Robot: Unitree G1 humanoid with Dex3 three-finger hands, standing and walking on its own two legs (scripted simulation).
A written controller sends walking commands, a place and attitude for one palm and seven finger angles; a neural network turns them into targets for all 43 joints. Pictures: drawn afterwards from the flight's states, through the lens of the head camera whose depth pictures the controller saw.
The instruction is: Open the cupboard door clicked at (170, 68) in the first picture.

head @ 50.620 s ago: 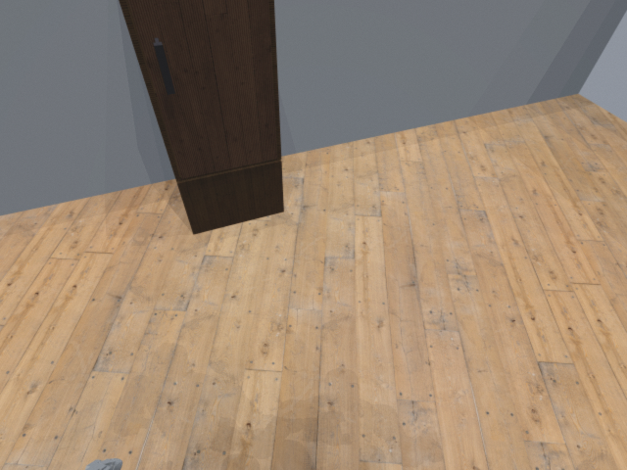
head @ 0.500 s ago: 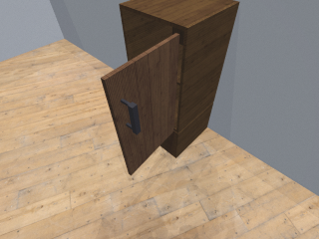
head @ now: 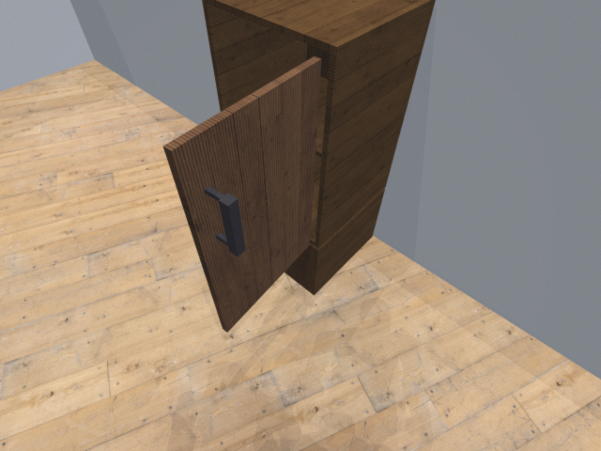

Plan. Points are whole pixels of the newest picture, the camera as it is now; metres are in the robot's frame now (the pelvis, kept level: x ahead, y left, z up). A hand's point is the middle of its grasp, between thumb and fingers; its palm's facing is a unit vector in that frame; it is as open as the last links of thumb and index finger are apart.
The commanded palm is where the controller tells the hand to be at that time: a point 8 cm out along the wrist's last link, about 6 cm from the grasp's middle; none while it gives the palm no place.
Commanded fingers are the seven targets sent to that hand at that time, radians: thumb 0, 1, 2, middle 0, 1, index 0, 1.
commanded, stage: look to check the result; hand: left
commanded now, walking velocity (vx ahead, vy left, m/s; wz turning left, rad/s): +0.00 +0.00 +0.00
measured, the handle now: (224, 221) +0.48 +0.16 -0.02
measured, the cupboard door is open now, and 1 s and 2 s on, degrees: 95 95 95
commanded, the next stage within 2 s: stand and wait in 0.40 s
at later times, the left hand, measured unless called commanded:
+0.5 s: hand out of the picture -0.03 +0.19 -0.17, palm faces +0.05 -0.98 -0.22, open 7.4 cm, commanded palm none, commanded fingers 0.00 0.90 0.90 -0.20 -0.30 -0.20 -0.30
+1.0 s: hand out of the picture -0.02 +0.20 -0.17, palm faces +0.04 -0.97 -0.23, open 7.4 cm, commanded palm none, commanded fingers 0.00 0.90 0.90 -0.20 -0.30 -0.20 -0.30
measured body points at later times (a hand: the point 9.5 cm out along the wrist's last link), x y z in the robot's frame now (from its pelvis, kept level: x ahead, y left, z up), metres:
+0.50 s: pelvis +0.00 +0.01 +0.00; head +0.01 +0.01 +0.45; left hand -0.03 +0.24 -0.16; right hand +0.03 -0.23 -0.16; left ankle +0.09 +0.14 -0.73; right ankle -0.11 -0.07 -0.73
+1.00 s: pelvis +0.00 +0.01 +0.00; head +0.01 +0.01 +0.45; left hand -0.02 +0.25 -0.15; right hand +0.02 -0.23 -0.16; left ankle +0.09 +0.14 -0.73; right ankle -0.11 -0.07 -0.73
